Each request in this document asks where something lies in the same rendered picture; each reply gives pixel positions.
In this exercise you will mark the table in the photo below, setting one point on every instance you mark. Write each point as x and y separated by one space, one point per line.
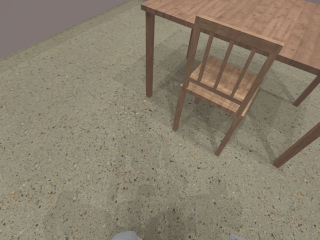
296 23

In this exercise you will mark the chair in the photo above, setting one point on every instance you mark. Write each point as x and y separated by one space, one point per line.
218 83

